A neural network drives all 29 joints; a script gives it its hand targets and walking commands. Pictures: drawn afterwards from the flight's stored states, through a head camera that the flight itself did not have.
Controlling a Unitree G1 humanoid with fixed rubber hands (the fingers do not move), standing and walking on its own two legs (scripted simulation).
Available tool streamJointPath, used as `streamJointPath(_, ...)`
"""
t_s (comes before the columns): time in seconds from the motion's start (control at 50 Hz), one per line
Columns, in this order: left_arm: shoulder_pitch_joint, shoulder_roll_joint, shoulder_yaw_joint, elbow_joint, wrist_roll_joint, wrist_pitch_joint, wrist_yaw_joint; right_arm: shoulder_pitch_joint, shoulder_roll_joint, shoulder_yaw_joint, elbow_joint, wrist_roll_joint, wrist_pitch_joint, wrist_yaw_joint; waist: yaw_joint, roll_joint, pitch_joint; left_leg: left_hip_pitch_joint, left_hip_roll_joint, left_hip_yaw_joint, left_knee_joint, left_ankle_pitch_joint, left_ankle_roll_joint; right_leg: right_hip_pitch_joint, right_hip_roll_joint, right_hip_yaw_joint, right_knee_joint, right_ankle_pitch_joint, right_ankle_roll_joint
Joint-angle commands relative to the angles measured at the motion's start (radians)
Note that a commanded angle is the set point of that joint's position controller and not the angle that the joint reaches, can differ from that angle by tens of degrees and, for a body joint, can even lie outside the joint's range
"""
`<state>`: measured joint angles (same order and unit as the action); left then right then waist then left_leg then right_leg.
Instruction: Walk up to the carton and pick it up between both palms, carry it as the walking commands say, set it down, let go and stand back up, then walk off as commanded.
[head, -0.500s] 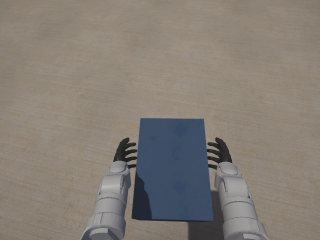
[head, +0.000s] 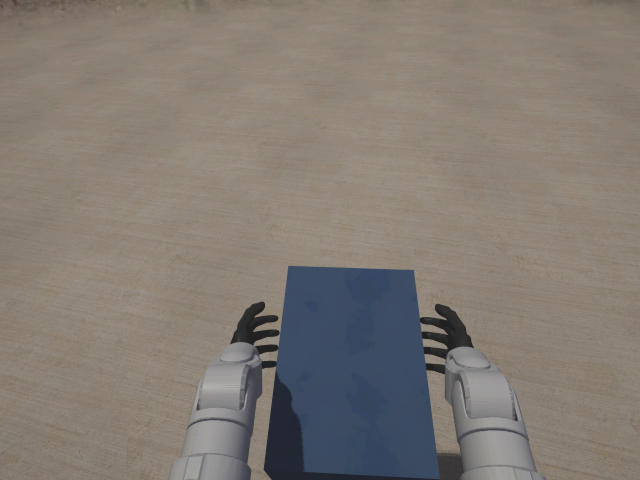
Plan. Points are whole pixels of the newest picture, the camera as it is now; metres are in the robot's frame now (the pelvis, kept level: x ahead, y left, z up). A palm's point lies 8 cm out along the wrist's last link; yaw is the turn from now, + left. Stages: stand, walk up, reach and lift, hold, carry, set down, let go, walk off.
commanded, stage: reach and lift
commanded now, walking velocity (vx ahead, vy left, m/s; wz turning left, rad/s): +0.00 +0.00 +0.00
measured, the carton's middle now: (348, 374) +0.31 -0.02 -0.05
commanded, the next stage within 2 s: hold in 1.02 s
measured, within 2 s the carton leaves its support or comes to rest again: neither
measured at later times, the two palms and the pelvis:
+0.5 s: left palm (232, 351) +0.29 +0.13 +0.05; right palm (444, 348) +0.28 -0.14 +0.05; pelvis -0.04 -0.01 -0.01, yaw +1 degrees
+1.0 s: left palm (233, 357) +0.28 +0.13 +0.04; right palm (449, 350) +0.28 -0.15 +0.05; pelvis -0.01 +0.00 +0.00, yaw +0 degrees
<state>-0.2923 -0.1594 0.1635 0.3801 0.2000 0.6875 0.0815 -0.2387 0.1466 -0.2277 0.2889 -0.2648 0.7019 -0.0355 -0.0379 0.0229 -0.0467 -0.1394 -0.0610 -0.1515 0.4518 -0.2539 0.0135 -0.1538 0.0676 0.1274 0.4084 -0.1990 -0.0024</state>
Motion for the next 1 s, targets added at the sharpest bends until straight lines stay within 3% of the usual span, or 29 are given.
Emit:
streamJointPath(0.0,-0.697,-1.059,-0.526,-0.132,-0.271,-0.04,-0.283,-0.612,1.027,0.537,-0.026,0.266,-0.017,0.273,-0.025,-0.02,-0.283,-0.001,0.0,0.037,-0.067,0.131,-0.01,0.141,0.017,-0.055,-0.005,0.118,0.015)
streamJointPath(0.04,-0.659,-1.032,-0.49,-0.091,-0.241,-0.029,-0.286,-0.687,1.027,0.541,-0.06,0.281,-0.009,0.268,0.016,-0.039,-0.253,-0.041,-0.019,0.057,-0.065,0.103,0.004,0.17,0.006,-0.056,-0.003,0.126,0.026)
streamJointPath(0.08,-0.654,-1.069,-0.552,-0.168,-0.294,-0.036,-0.295,-0.715,1.121,0.647,-0.146,0.349,-0.009,0.267,0.042,-0.119,-0.44,0.079,-0.022,0.057,-0.055,0.284,0.002,0.213,0.017,-0.054,0.018,0.304,0.047)
streamJointPath(0.1,-0.673,-1.029,-0.527,-0.182,-0.259,-0.025,-0.3,-0.678,1.124,0.63,-0.1,0.328,0.012,0.27,0.079,-0.078,-0.432,0.041,-0.042,0.068,-0.06,0.246,-0.005,0.24,0.0,-0.052,0.011,0.318,0.048)
streamJointPath(0.14,-0.694,-1.049,-0.522,-0.146,-0.264,-0.023,-0.305,-0.657,1.123,0.583,-0.033,0.289,0.014,0.26,0.019,-0.06,-0.394,0.02,-0.029,0.056,-0.056,0.246,-0.007,0.26,-0.001,-0.055,0.024,0.305,0.045)
streamJointPath(0.18,-0.676,-0.984,-0.364,0.019,-0.182,-0.005,-0.306,-0.651,1.092,0.44,0.18,0.224,0.035,0.261,0.05,-0.083,-0.152,-0.021,-0.009,0.07,-0.074,0.063,0.007,0.1,-0.014,-0.054,-0.023,0.046,0.039)
streamJointPath(0.2,-0.724,-0.949,-0.342,0.04,-0.134,-0.006,-0.315,-0.639,1.081,0.388,0.232,0.173,0.032,0.274,0.019,-0.047,-0.146,-0.015,-0.017,0.091,-0.099,-0.035,0.002,0.096,-0.007,-0.061,-0.06,-0.071,0.032)
streamJointPath(0.24,-0.726,-0.978,-0.314,0.084,-0.124,-0.009,-0.326,-0.695,1.061,0.344,0.25,0.172,0.025,0.288,0.022,-0.008,-0.079,-0.056,-0.012,0.1,-0.113,-0.092,0.01,0.091,-0.01,-0.061,-0.051,-0.12,0.022)
streamJointPath(0.28,-0.84,-1.008,-0.328,0.103,-0.157,-0.013,-0.339,-0.845,1.092,0.349,0.212,0.188,0.005,0.276,0.007,-0.07,-0.112,-0.037,-0.022,0.09,-0.09,-0.074,0.012,0.088,-0.002,-0.075,-0.058,-0.169,0.027)
streamJointPath(0.34,-0.961,-1.022,-0.32,0.068,-0.185,-0.044,-0.343,-0.937,1.101,0.377,0.214,0.23,-0.018,0.263,0.042,-0.005,-0.225,-0.039,-0.014,0.099,-0.078,-0.082,0.013,0.118,-0.04,-0.052,-0.038,-0.174,0.031)
streamJointPath(0.36,-1.032,-1.046,-0.371,0.071,-0.2,-0.049,-0.357,-0.916,1.172,0.357,0.238,0.208,-0.024,0.259,-0.012,-0.089,-0.21,0.014,-0.021,0.098,-0.039,-0.08,0.006,0.035,-0.023,-0.038,-0.057,-0.224,0.025)
streamJointPath(0.38,-1.008,-1.065,-0.37,0.116,-0.212,-0.043,-0.356,-0.956,1.122,0.352,0.198,0.229,-0.028,0.263,-0.006,0.002,-0.247,-0.035,-0.012,0.094,-0.065,-0.095,0.004,0.108,-0.01,-0.073,-0.005,-0.16,0.025)
streamJointPath(0.42,-1.085,-1.073,-0.361,0.111,-0.222,-0.059,-0.358,-0.988,1.137,0.343,0.253,0.213,-0.036,0.27,-0.03,-0.05,-0.273,-0.006,-0.011,0.093,-0.065,-0.115,0.004,0.038,-0.005,-0.079,-0.013,-0.216,0.018)
streamJointPath(0.44,-0.991,-1.099,-0.333,0.188,-0.19,-0.053,-0.355,-1.019,1.081,0.339,0.243,0.229,-0.043,0.277,0.005,0.049,-0.297,-0.048,-0.003,0.1,-0.066,-0.107,-0.009,0.083,-0.022,-0.073,0.007,-0.179,0.012)
streamJointPath(0.48,-1.088,-1.104,-0.304,0.171,-0.192,-0.076,-0.353,-1.004,1.13,0.294,0.311,0.198,-0.049,0.278,-0.005,-0.028,-0.304,-0.08,0.005,0.077,-0.068,-0.121,0.003,0.101,-0.01,-0.062,0.011,-0.175,0.014)
streamJointPath(0.5,-0.918,-1.067,-0.226,0.27,-0.142,-0.054,-0.353,-0.934,1.109,0.273,0.332,0.179,-0.035,0.283,0.017,0.009,-0.289,-0.056,-0.014,0.108,-0.056,-0.065,-0.01,0.138,-0.04,-0.061,0.006,-0.131,0.027)
streamJointPath(0.54,-0.924,-1.069,-0.214,0.243,-0.126,-0.051,-0.349,-0.938,1.16,0.33,0.272,0.19,-0.03,0.28,0.015,-0.054,-0.367,0.006,-0.011,0.086,-0.077,0.022,0.006,0.192,-0.024,-0.068,0.01,0.003,0.03)
streamJointPath(0.58,-0.902,-1.071,-0.214,0.191,-0.112,-0.049,-0.335,-0.852,1.123,0.271,0.297,0.177,-0.024,0.289,0.032,0.023,-0.255,0.01,-0.004,0.105,-0.073,0.087,-0.023,0.101,-0.024,-0.079,0.012,0.032,0.024)
streamJointPath(0.6,-0.829,-1.088,-0.223,0.178,-0.121,-0.049,-0.328,-0.785,1.131,0.313,0.295,0.199,-0.017,0.292,0.064,-0.034,-0.329,0.07,0.003,0.081,-0.071,0.219,-0.023,0.107,-0.008,-0.073,0.005,0.14,0.022)
streamJointPath(0.66,-0.726,-1.093,-0.263,0.133,-0.138,-0.029,-0.331,-0.706,1.086,0.353,0.218,0.194,-0.012,0.276,0.016,-0.059,-0.308,0.125,-0.001,0.071,-0.084,0.353,-0.031,0.142,0.003,-0.069,-0.013,0.256,0.035)
streamJointPath(0.68,-0.786,-1.077,-0.282,0.124,-0.135,-0.025,-0.337,-0.68,1.064,0.34,0.215,0.175,-0.006,0.268,-0.003,-0.01,-0.27,0.081,-0.01,0.08,-0.085,0.269,-0.038,0.167,-0.004,-0.063,-0.027,0.205,0.028)
streamJointPath(0.74,-0.706,-1.034,-0.338,0.065,-0.161,-0.02,-0.325,-0.71,1.08,0.432,0.091,0.228,-0.007,0.256,0.023,-0.036,-0.253,0.052,-0.026,0.077,-0.105,0.25,-0.026,0.196,-0.009,-0.053,-0.018,0.25,0.045)
streamJointPath(0.76,-0.722,-1.018,-0.37,0.016,-0.158,-0.015,-0.316,-0.69,1.103,0.46,0.098,0.23,0.009,0.261,0.017,-0.108,-0.218,0.1,-0.02,0.063,-0.099,0.241,-0.016,0.13,-0.005,-0.054,-0.031,0.238,0.042)
streamJointPath(0.84,-0.684,-1.036,-0.464,-0.131,-0.196,-0.01,-0.312,-0.712,1.134,0.567,-0.036,0.318,0.007,0.277,0.055,0.019,-0.288,0.042,-0.024,0.078,-0.092,0.247,-0.015,0.208,-0.009,-0.055,-0.009,0.271,0.04)
streamJointPath(0.9,-0.7,-1.056,-0.492,-0.125,-0.223,0.01,-0.311,-0.68,1.077,0.554,-0.039,0.299,0.016,0.28,0.028,0.04,-0.312,0.0,-0.02,0.061,-0.093,0.202,-0.027,0.224,0.002,-0.062,-0.002,0.216,0.033)
streamJointPath(0.92,-0.666,-1.09,-0.501,-0.108,-0.231,0.013,-0.305,-0.653,1.04,0.513,-0.012,0.281,0.023,0.276,-0.024,-0.007,-0.243,0.067,0.009,0.055,-0.089,0.199,-0.032,0.098,0.01,-0.068,-0.022,0.13,0.021)
streamJointPath(0.94,-0.653,-1.045,-0.473,-0.11,-0.208,0.008,-0.297,-0.635,1.086,0.525,-0.001,0.279,0.02,0.277,0.036,-0.006,-0.278,0.049,0.001,0.053,-0.082,0.156,-0.021,0.154,0.005,-0.057,-0.018,0.11,0.019)
streamJointPath(0.96,-0.616,-1.047,-0.469,-0.079,-0.218,0.019,-0.293,-0.585,1.047,0.485,0.035,0.274,0.033,0.279,-0.01,-0.015,-0.213,0.054,0.007,0.037,-0.092,0.154,-0.022,0.114,0.025,-0.06,-0.028,0.09,0.017)
streamJointPath(0.98,-0.632,-1.024,-0.459,-0.116,-0.185,0.012,-0.29,-0.566,1.079,0.473,0.058,0.245,0.025,0.285,0.043,0.039,-0.276,0.011,-0.002,0.047,-0.108,0.16,-0.029,0.199,0.01,-0.045,-0.018,0.127,0.013)
